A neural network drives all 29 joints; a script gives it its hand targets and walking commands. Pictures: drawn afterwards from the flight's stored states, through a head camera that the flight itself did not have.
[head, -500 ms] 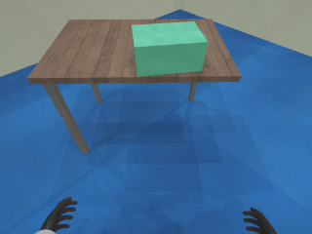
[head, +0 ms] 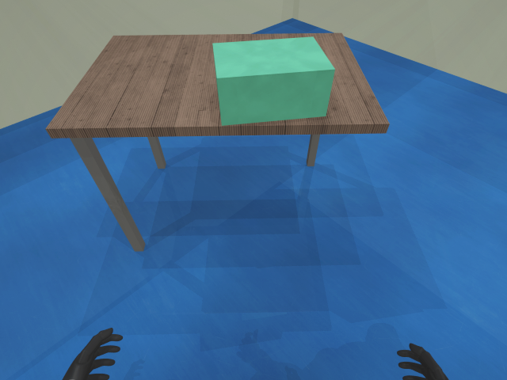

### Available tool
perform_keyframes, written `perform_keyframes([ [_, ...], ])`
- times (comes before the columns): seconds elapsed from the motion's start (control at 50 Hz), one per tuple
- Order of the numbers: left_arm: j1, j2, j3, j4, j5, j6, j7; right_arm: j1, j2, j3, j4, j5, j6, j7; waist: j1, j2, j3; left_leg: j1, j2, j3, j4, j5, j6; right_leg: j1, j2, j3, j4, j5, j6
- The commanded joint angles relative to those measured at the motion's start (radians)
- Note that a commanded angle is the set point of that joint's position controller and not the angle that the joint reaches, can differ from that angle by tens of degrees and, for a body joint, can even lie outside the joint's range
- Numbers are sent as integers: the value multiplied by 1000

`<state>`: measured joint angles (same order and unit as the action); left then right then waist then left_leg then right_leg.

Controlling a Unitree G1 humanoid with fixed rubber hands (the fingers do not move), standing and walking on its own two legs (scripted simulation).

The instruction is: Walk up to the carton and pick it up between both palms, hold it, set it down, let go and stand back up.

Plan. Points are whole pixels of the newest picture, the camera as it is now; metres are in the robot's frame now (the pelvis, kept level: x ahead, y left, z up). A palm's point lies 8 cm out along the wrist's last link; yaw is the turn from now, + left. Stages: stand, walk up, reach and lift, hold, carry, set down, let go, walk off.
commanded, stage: stand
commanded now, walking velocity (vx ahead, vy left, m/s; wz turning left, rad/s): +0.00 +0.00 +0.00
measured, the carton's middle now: (269, 79) +0.87 +0.00 +0.03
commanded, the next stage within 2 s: none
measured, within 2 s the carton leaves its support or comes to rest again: neither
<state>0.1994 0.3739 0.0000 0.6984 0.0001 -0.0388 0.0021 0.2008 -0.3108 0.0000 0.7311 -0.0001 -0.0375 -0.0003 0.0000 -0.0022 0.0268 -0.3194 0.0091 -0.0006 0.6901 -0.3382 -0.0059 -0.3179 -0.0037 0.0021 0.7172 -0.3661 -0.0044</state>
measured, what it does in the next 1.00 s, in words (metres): stands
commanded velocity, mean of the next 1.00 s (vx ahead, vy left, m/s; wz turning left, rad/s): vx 0.00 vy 0.00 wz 0.00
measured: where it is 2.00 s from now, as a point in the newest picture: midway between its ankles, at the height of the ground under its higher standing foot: outside the picture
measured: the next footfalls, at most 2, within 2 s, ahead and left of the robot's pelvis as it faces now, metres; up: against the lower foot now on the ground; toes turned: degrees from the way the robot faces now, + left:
none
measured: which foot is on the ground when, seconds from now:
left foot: down 0.00-1.00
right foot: down 0.00-1.00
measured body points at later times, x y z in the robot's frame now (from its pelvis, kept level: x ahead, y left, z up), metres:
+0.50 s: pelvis -0.01 -0.01 +0.00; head -0.01 -0.02 +0.45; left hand +0.13 +0.29 -0.08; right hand +0.12 -0.28 -0.11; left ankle +0.02 +0.13 -0.72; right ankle +0.01 -0.11 -0.72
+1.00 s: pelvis -0.01 -0.01 +0.01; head -0.01 -0.02 +0.46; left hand +0.12 +0.29 -0.08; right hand +0.12 -0.28 -0.10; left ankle +0.02 +0.13 -0.72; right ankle +0.01 -0.11 -0.72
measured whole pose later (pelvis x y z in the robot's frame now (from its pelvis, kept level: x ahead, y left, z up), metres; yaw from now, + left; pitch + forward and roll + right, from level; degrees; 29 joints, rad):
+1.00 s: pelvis -0.01 -0.01 +0.01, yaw +0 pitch -2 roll +1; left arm 0.20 0.37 0.00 0.78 0.00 -0.05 0.00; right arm 0.18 -0.31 0.00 0.84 0.00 -0.03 0.00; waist 0.00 0.00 0.02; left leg -0.26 0.01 0.00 0.55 -0.25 -0.02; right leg -0.28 0.00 0.00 0.61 -0.30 -0.02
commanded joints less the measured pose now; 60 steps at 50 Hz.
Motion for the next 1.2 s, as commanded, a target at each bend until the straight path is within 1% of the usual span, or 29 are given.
perform_keyframes([
  [0.0, -81, 204, 84, -5, 18, -24, 7, -97, -256, -88, 1, -15, -25, -4, 4, 14, -69, 56, 80, -106, -173, 210, 66, 53, -89, 83, -168, 232, -64],
  [0.04, -73, 188, 74, -2, 7, -31, 0, -108, -240, -82, 0, -10, -21, 1, 9, 5, -92, 72, 91, -112, -168, 199, 80, 51, -94, 103, -183, 223, -67],
  [0.1, -73, 209, 69, 16, 22, -28, 5, -46, -229, -81, 18, -7, -17, -4, -28, -32, -77, 73, 69, -90, -132, 204, 61, 35, -114, 146, -203, 245, -83],
  [0.14, -72, 196, 64, 16, 16, -27, 5, -71, -258, -85, 15, -24, -16, -4, -19, -4, -54, 92, 68, -83, -144, 205, 56, 10, -106, 107, -221, 229, -69],
  [0.16, -84, 204, 76, 9, 20, -32, 5, -55, -232, -80, 25, -15, -18, -4, -5, -55, -81, 80, 77, -89, -151, 205, 65, 45, -114, 122, -220, 234, -75],
  [0.2, -72, 203, 68, 11, 15, -31, 4, -61, -229, -82, 17, -12, -12, -1, -21, -23, -72, 102, 63, -90, -133, 195, 63, 15, -129, 145, -239, 224, -82],
  [0.26, -69, 227, 76, 28, 13, -33, 8, -47, -234, -83, 32, -12, -10, 3, -17, -50, -46, 82, 56, -77, -141, 154, 59, 12, -150, 184, -283, 169, -76],
  [0.36, -87, 222, 65, 29, 20, -29, 7, -44, -258, -84, 61, -18, -11, 6, -30, -40, -63, 102, 57, -92, -178, 129, 58, 3, -124, 141, -292, 115, -59],
  [0.38, -53, 182, 59, 37, 10, -35, 3, -51, -259, -83, 54, -24, -19, 7, -5, -14, -94, 121, 68, -91, -173, 151, 63, 36, -111, 121, -260, 125, -62],
  [0.4, -62, 200, 60, 46, 14, -35, 7, -46, -240, -75, 55, -20, -19, 9, -20, 7, -53, 100, 69, -107, -183, 166, 61, 20, -114, 138, -264, 130, -66],
  [0.44, -73, 206, 72, 40, 21, -29, 3, -54, -256, -75, 77, -25, -18, 9, 2, -26, -68, 64, 85, -111, -202, 162, 65, 57, -95, 100, -244, 170, -53],
  [0.54, -68, 183, 66, 56, 11, -26, -4, -96, -253, -70, 76, -22, -25, 8, 14, 60, -56, 63, 103, -133, -255, 134, 68, 54, -83, 87, -228, 130, -50],
  [0.56, -57, 175, 60, 60, 14, -24, -5, -118, -256, -72, 74, -14, -26, 4, 18, 10, -62, 58, 103, -137, -248, 133, 69, 74, -87, 84, -244, 173, -55],
  [0.68, -66, 178, 54, 70, 16, -28, 7, -81, -240, -68, 101, -7, -11, 1, -4, -56, -113, 135, 94, -99, -209, 224, 60, 72, -118, 115, -274, 257, -59],
  [0.72, -76, 206, 64, 67, 18, -32, 6, -61, -231, -67, 101, -7, -18, 3, -25, -41, -93, 134, 82, -95, -211, 195, 57, 64, -116, 115, -287, 222, -58],
  [0.74, -81, 178, 52, 72, 20, -26, 8, -109, -249, -69, 101, -20, -17, 7, 2, 10, -58, 98, 85, -97, -219, 218, 64, 54, -121, 130, -300, 239, -55],
  [0.76, -85, 201, 63, 80, 19, -31, 7, -104, -211, -64, 93, -8, -15, 11, -11, -43, -113, 115, 77, -89, -211, 211, 57, 91, -128, 112, -280, 264, -63],
  [0.78, -47, 192, 60, 87, 9, -29, 5, -94, -224, -63, 107, -19, -15, 6, 8, -26, -111, 128, 87, -90, -219, 241, 63, 98, -117, 113, -278, 270, -59],
  [0.9, -75, 195, 62, 91, 22, -31, 4, -109, -245, -64, 110, -16, -9, 0, 4, 14, -79, 122, 82, -85, -232, 244, 59, 85, -120, 117, -306, 244, -49],
  [0.94, -88, 207, 58, 90, 17, -32, 6, -113, -215, -60, 107, -6, -11, 7, -15, -51, -55, 138, 90, -86, -250, 203, 51, 62, -127, 118, -335, 222, -48],
  [1.0, -110, 185, 50, 89, 16, -21, 2, -85, -241, -61, 122, -11, -12, 7, -19, 10, -56, 135, 83, -79, -254, 197, 55, 69, -127, 128, -335, 201, -52],
  [1.04, -64, 204, 55, 107, 12, -24, 4, -74, -231, -54, 143, -11, -14, 9, -5, -49, -52, 123, 100, -108, -286, 204, 58, 107, -120, 109, -339, 237, -46],
  [1.06, -82, 192, 52, 109, 17, -20, 11, -64, -239, -58, 143, -12, -13, 8, -22, -48, -41, 119, 96, -107, -300, 185, 49, 98, -118, 102, -336, 207, -47],
  [1.08, -95, 185, 52, 99, 17, -20, 6, -73, -259, -65, 138, -10, -15, 4, -14, -2, -46, 128, 82, -93, -285, 149, 52, 69, -124, 129, -362, 141, -49],
  [1.1, -90, 185, 46, 101, 16, -21, 8, -113, -218, -54, 137, -19, -13, 6, -6, -40, -14, 122, 96, -107, -299, 162, 54, 29, -120, 128, -369, 114, -52],
  [1.12, -63, 175, 44, 113, 7, -23, 5, -95, -244, -63, 140, -13, -11, 9, 8, -8, -51, 125, 99, -108, -308, 135, 57, 78, -114, 115, -360, 110, -48],
  [1.14, -93, 187, 52, 124, 19, -21, 5, -95, -218, -53, 144, -12, -16, 13, -20, -8, -79, 137, 106, -125, -325, 126, 57, 96, -115, 117, -364, 112, -54],
  [1.16, -81, 159, 46, 107, 11, -22, 3, -121, -226, -55, 139, -17, -19, 12, 15, 41, -47, 119, 98, -117, -314, 150, 57, 81, -121, 128, -362, 123, -51],
  [1.18, -84, 196, 52, 107, 16, -25, 2, -100, -232, -60, 149, -14, -17, 9, -4, -2, -44, 124, 100, -103, -304, 162, 54, 93, -124, 132, -380, 155, -48],
])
